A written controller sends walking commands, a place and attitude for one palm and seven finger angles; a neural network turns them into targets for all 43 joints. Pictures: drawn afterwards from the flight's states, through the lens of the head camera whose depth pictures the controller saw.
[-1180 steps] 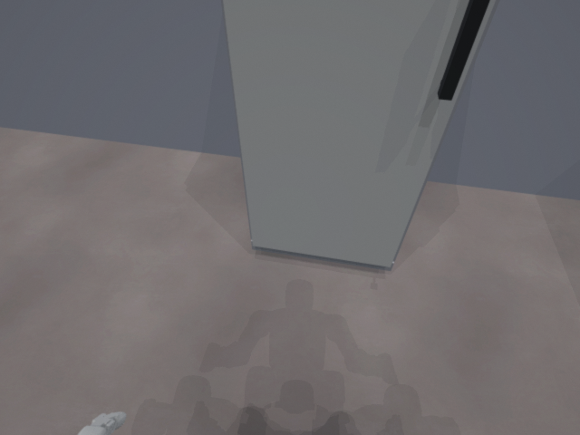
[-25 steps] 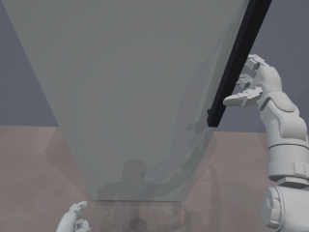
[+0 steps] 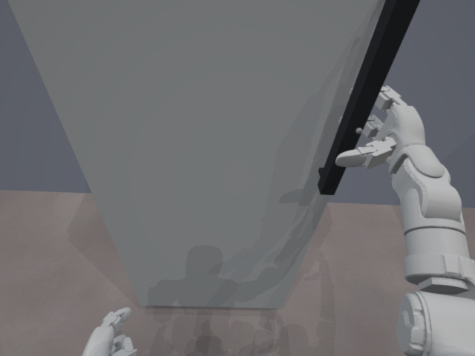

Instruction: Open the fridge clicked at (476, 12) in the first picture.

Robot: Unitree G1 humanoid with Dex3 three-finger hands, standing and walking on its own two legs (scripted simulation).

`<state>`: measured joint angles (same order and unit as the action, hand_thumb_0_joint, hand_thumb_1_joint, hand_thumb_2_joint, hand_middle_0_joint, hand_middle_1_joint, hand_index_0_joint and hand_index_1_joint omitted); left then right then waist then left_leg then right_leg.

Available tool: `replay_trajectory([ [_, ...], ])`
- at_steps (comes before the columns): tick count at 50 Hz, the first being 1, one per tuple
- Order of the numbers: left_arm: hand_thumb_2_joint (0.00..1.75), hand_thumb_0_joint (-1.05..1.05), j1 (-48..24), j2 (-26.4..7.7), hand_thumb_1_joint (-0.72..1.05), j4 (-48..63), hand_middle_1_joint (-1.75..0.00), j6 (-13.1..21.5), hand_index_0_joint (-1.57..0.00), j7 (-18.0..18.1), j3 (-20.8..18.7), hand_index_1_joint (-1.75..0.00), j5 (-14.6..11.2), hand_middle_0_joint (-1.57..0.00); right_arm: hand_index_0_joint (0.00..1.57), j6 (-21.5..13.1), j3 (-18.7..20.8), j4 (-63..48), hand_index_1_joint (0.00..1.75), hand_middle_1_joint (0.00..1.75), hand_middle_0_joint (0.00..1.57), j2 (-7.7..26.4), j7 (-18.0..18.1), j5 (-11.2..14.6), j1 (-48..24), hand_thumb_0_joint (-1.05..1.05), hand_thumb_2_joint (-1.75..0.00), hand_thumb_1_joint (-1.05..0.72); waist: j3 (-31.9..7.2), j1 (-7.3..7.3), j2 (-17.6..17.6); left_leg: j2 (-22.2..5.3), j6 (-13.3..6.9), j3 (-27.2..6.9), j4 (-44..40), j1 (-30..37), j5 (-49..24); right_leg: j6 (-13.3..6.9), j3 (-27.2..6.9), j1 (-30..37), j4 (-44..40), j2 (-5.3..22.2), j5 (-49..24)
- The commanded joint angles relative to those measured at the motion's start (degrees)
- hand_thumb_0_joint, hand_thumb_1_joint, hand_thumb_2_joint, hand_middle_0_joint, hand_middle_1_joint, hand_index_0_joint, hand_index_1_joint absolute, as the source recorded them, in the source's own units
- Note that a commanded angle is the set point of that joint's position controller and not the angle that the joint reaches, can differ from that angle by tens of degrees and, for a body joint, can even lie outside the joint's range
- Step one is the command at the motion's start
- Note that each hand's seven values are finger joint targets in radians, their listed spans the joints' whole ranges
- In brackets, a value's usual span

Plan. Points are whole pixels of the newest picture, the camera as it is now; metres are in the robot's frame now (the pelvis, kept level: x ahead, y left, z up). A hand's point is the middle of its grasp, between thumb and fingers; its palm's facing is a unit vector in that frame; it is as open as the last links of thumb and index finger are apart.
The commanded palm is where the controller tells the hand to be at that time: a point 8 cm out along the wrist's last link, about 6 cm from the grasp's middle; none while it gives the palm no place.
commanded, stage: slide the fingers in behind the handle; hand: right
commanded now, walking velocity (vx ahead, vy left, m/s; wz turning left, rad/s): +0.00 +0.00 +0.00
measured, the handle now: (351, 110) +0.46 -0.14 +0.24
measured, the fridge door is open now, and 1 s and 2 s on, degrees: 0 0 0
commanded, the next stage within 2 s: grip the handle and tug to test in 1.28 s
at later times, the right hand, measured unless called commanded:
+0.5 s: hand (347, 131) +0.41 -0.13 +0.22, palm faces -0.05 +1.00 -0.02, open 13.9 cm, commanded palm +0.39 -0.18 +0.22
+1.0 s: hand (342, 132) +0.41 -0.12 +0.22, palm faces -0.02 +1.00 -0.02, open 14.0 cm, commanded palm +0.38 -0.16 +0.22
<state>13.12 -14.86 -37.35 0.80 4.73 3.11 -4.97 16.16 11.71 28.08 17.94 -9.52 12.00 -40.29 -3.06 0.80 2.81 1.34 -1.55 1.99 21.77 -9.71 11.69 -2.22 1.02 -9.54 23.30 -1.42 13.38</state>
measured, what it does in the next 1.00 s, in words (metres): stands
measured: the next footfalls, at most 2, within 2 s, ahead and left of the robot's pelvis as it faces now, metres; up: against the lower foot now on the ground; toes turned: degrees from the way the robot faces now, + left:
none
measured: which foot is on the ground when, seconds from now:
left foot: down 0.00-1.00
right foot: down 0.00-1.00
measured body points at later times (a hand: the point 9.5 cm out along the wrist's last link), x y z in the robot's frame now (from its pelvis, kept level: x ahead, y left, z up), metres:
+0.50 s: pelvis +0.01 +0.00 +0.00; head -0.01 +0.02 +0.45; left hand +0.17 +0.24 -0.10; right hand +0.41 -0.18 +0.23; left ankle +0.00 +0.10 -0.74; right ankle -0.01 -0.09 -0.74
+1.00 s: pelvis +0.01 +0.00 +0.00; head -0.01 +0.02 +0.45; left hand +0.17 +0.23 -0.10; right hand +0.40 -0.18 +0.23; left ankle +0.00 +0.10 -0.74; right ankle -0.01 -0.09 -0.74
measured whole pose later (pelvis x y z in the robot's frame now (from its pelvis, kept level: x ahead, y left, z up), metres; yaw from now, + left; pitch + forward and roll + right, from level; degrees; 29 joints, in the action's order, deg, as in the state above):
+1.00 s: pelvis +0.01 +0.00 +0.00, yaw -1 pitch -1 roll +0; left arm 11.3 -13.7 -38.3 -0.7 3.9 3.3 -4.1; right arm 20.2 6.9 22.0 12.5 -3.1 10.4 -39.6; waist -2.3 -0.8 2.6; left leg 1.0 -1.7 3.0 21.6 -7.8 12.5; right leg -2.0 0.0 -7.7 22.5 -1.8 13.5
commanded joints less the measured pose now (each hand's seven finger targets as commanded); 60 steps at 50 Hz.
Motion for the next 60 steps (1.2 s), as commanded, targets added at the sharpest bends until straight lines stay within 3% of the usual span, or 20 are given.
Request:
replay_trajectory([
  [1, 0.90, 0.00, -6.74, -6.83, 0.90, 8.71, -0.30, 2.12, -0.20, 0.46, -2.25, -0.30, 0.35, -0.20, 0.30, -2.78, 3.04, -12.45, 1.20, 1.20, 0.30, 11.33, 1.35, 0.32, -25.94, 0.00, -0.30, 0.50, -13.08, -0.66, -4.08, -1.12, -0.37, -1.25, -2.32, 3.20, -12.33, -0.54, -1.67, 5.00, -2.24, 1.99, -12.92],
  [8, 0.90, 0.00, -7.63, -5.81, 0.90, 9.19, -0.30, 2.43, -0.20, 0.30, -2.08, -0.30, 0.52, -0.20, 0.30, -3.50, 0.03, -18.93, 1.20, 1.20, 0.30, 7.43, 1.53, 0.42, -29.15, 0.00, -0.30, 0.50, -16.10, -0.23, -0.87, -0.89, -0.76, -1.09, -1.51, 3.37, -15.43, -0.19, -2.00, 8.91, -1.29, 1.89, -16.67],
  [12, 0.90, 0.00, -7.59, -6.02, 0.90, 8.54, -0.30, 1.92, -0.20, 0.37, -1.99, -0.30, 0.61, -0.20, 0.30, -2.25, 0.57, -17.52, 1.20, 1.20, 0.30, 7.98, 2.00, 0.27, -27.78, 0.00, -0.30, 0.50, -14.54, -0.34, -1.71, -0.83, -0.76, -0.80, -1.66, 3.14, -15.04, 0.07, -2.12, 8.05, -1.54, 1.93, -16.59],
  [13, 0.90, 0.00, -7.80, -5.86, 0.90, 8.43, -0.30, 1.75, -0.20, 0.34, -1.90, -0.30, 0.59, -0.20, 0.30, -1.60, -0.46, -16.56, 1.20, 1.20, 0.30, 6.39, 2.16, 0.25, -27.39, 0.00, -0.30, 0.50, -13.50, -0.16, -2.21, -0.80, -0.68, -0.69, -1.92, 2.53, -14.01, 0.03, -2.05, 7.66, -1.69, 1.88, -15.48],
  [15, 0.90, 0.00, -7.73, -6.21, 0.90, 8.32, -0.30, 1.42, -0.20, 0.39, -2.20, -0.30, 0.78, -0.20, 0.30, -0.72, 1.86, -15.20, 1.20, 1.20, 0.30, 8.65, 3.06, 0.01, -24.88, 0.00, -0.30, 0.50, -13.37, -0.94, -3.82, -0.83, -0.58, -0.79, -2.23, 3.27, -13.51, -0.07, -1.98, 7.01, -1.87, 1.99, -15.13],
  [20, 0.90, 0.00, -7.90, -5.95, 0.90, 8.64, -0.30, 0.90, -0.20, 0.39, -2.11, -0.30, 0.96, -0.20, 0.30, -0.52, 0.92, -16.95, 1.20, 1.20, 0.30, 7.40, 3.87, -0.30, -26.41, 0.00, -0.30, 0.50, -14.61, -0.83, -4.38, -1.01, -0.59, -0.79, -1.75, 4.76, -15.90, -0.13, -1.75, 7.26, -1.83, 1.86, -16.92],
  [21, 0.90, 0.00, -8.43, -5.59, 0.90, 8.87, -0.30, 0.93, -0.20, 0.28, -1.93, -0.30, 0.77, -0.20, 0.30, -0.44, -1.33, -17.23, 1.20, 1.20, 0.30, 4.59, 3.60, -0.22, -26.11, 0.00, -0.30, 0.50, -14.11, -0.45, -2.98, -1.07, -0.61, -0.80, -1.61, 4.08, -16.38, -0.12, -1.68, 7.70, -1.77, 1.84, -17.53],
  [23, 0.90, 0.00, -8.15, -5.46, 0.90, 8.82, -0.30, 1.14, -0.20, 0.07, -2.03, -0.30, 0.86, -0.20, 0.30, -0.57, -2.67, -18.88, 1.20, 1.20, 0.30, 2.96, 3.65, -0.21, -27.69, 0.00, -0.30, 0.50, -15.35, -0.14, -2.51, -0.90, -0.71, -0.71, -1.30, 3.66, -17.26, 0.08, -1.99, 9.08, -1.35, 1.83, -18.84],
  [24, 0.90, 0.00, -8.14, -5.48, 0.90, 8.79, -0.30, 1.18, -0.20, 0.00, -2.12, -0.30, 0.92, -0.20, 0.30, -0.68, -1.14, -19.64, 1.20, 1.20, 0.30, 4.57, 3.94, -0.20, -27.46, 0.00, -0.30, 0.50, -16.30, -0.58, -2.31, -0.85, -0.81, -0.75, -1.23, 4.22, -17.68, 0.18, -2.01, 9.40, -1.22, 1.80, -19.32],
  [28, 0.90, 0.00, -8.68, -5.34, 0.90, 8.80, -0.30, 1.00, -0.20, -0.13, -1.97, -0.30, 1.06, -0.20, 0.30, -0.56, -1.48, -20.39, 1.20, 1.20, 0.30, 3.57, 4.19, 0.08, -26.29, 0.00, -0.30, 0.50, -15.59, -0.78, -3.79, -0.79, -0.74, -0.55, -1.28, 4.75, -17.60, 0.16, -1.93, 8.82, -1.56, 1.80, -18.81],
  [30, 0.90, 0.00, -9.01, -5.50, 0.90, 8.92, -0.30, 0.52, -0.20, -0.21, -2.00, -0.30, 1.10, -0.20, 0.30, -0.23, -0.18, -20.62, 1.20, 1.20, 0.30, 5.17, 4.76, -0.30, -24.43, 0.00, -0.30, 0.50, -15.49, -1.54, -3.71, -0.83, -0.83, -0.67, -1.34, 5.68, -17.48, 0.22, -1.79, 8.42, -1.78, 1.81, -19.00],
  [31, 0.90, 0.00, -9.26, -5.29, 0.90, 8.92, -0.30, 0.48, -0.20, -0.21, -1.85, -0.30, 0.98, -0.20, 0.30, -0.15, -2.87, -21.17, 1.20, 1.20, 0.30, 2.30, 4.85, -0.42, -26.33, 0.00, -0.30, 0.50, -14.77, -0.56, -3.29, -0.93, -0.68, -0.57, -1.43, 4.81, -17.44, 0.13, -1.63, 8.65, -1.85, 1.84, -18.84],
  [33, 0.90, 0.00, -9.23, -5.10, 0.90, 8.76, -0.30, 0.77, -0.20, -0.23, -1.88, -0.30, 0.99, -0.20, 0.30, 0.00, -4.30, -21.16, 1.20, 1.20, 0.30, 0.70, 5.08, -0.63, -27.41, 0.00, -0.30, 0.50, -13.84, -0.13, -3.04, -0.79, -0.65, -0.62, -1.66, 3.61, -16.16, 0.07, -1.89, 8.85, -1.78, 1.93, -17.67],
  [37, 0.90, 0.00, -9.20, -5.08, 0.90, 8.41, -0.30, 0.99, -0.20, -0.18, -1.90, -0.30, 1.11, -0.20, 0.30, 0.16, -4.40, -20.59, 1.20, 1.20, 0.30, 0.42, 5.39, -0.63, -27.93, 0.00, -0.30, 0.50, -14.27, -0.14, -3.12, -0.75, -0.71, -0.61, -1.86, 3.49, -15.30, 0.07, -2.09, 9.23, -1.82, 1.77, -16.97],
  [40, 0.90, 0.00, -9.01, -5.03, 0.90, 7.99, -0.30, 1.08, -0.20, -0.13, -1.98, -0.30, 1.04, -0.20, 0.30, 0.05, -7.34, -20.02, 1.20, 1.20, 0.30, -2.26, 5.14, -0.83, -29.30, 0.00, -0.30, 0.50, -14.04, 0.73, -2.60, -0.72, -0.67, -0.36, -1.85, 2.50, -14.83, 0.27, -2.20, 10.04, -1.66, 1.95, -17.12],
  [50, 0.90, 0.00, -8.82, -5.08, 0.90, 7.63, -0.30, 1.60, -0.20, -0.38, -2.03, -0.30, 1.35, -0.20, 0.30, -1.03, -5.59, -20.60, 1.20, 1.20, 0.30, -0.60, 4.98, -0.62, -28.70, 0.00, -0.30, 0.50, -16.02, -0.16, -3.51, -0.73, -0.85, -0.32, -1.34, 4.00, -17.34, 0.43, -2.48, 10.71, -1.47, 1.76, -19.66],
  [51, 0.90, 0.00, -9.13, -4.90, 0.90, 7.92, -0.30, 1.67, -0.20, -0.48, -1.91, -0.30, 1.35, -0.20, 0.30, -1.16, -5.49, -21.61, 1.20, 1.20, 0.30, -0.85, 4.96, -0.34, -28.89, 0.00, -0.30, 0.50, -16.55, -0.34, -2.11, -0.83, -0.89, -0.30, -1.23, 4.37, -17.83, 0.51, -2.34, 10.69, -1.55, 1.64, -20.01],
  [52, 0.90, 0.00, -9.22, -4.89, 0.90, 7.92, -0.30, 1.59, -0.20, -0.50, -1.86, -0.30, 1.38, -0.20, 0.30, -1.01, -3.71, -20.94, 1.20, 1.20, 0.30, 0.86, 5.01, -0.30, -27.33, 0.00, -0.30, 0.50, -16.42, -0.86, -3.28, -0.73, -0.93, -0.43, -1.25, 4.85, -18.09, 0.40, -2.39, 10.12, -1.42, 1.57, -19.92],
  [56, 0.90, 0.00, -9.57, -4.95, 0.90, 8.18, -0.30, 1.32, -0.20, -0.53, -1.78, -0.30, 1.23, -0.20, 0.30, -1.19, -4.56, -21.69, 1.20, 1.20, 0.30, 0.12, 4.65, -0.28, -27.19, 0.00, -0.30, 0.50, -15.06, -0.48, -3.77, -0.80, -0.88, -0.23, -1.40, 4.86, -17.89, 0.39, -2.16, 9.60, -1.82, 1.72, -19.54],
  [60, 0.90, 0.00, -9.81, -5.16, 0.90, 8.32, -0.30, 0.98, -0.20, -0.42, -1.85, -0.30, 1.26, -0.20, 0.30, -0.81, -2.91, -21.12, 1.20, 1.20, 0.30, 2.10, 5.00, -0.55, -25.88, 0.00, -0.30, 0.50, -14.81, -1.07, -3.90, -0.78, -0.86, -0.39, -1.68, 5.10, -16.67, 0.33, -2.03, 9.27, -2.00, 1.74, -18.56],
])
